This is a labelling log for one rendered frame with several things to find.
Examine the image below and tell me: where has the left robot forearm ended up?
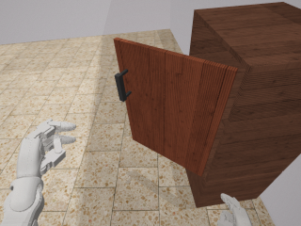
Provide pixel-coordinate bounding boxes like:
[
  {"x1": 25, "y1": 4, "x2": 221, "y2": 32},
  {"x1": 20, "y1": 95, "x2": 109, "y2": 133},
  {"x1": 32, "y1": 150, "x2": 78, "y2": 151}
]
[{"x1": 0, "y1": 176, "x2": 45, "y2": 226}]

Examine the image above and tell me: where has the handle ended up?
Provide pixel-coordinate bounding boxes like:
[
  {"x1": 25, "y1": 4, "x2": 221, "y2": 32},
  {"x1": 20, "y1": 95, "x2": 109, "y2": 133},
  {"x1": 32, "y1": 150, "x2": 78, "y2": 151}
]
[{"x1": 114, "y1": 69, "x2": 132, "y2": 102}]

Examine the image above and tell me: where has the robot left hand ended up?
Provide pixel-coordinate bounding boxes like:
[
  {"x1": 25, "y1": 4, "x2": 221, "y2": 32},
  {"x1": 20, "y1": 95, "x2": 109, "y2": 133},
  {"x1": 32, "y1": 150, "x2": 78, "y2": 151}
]
[{"x1": 16, "y1": 118, "x2": 76, "y2": 179}]

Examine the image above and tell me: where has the cupboard door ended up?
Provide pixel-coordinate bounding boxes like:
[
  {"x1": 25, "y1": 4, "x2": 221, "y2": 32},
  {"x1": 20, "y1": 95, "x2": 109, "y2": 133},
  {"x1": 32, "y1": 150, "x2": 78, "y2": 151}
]
[{"x1": 114, "y1": 37, "x2": 238, "y2": 177}]

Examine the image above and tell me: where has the robot right hand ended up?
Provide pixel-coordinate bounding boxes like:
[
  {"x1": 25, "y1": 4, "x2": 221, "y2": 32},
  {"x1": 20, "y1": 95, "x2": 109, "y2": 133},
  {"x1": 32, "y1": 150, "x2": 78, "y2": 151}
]
[{"x1": 217, "y1": 193, "x2": 253, "y2": 226}]

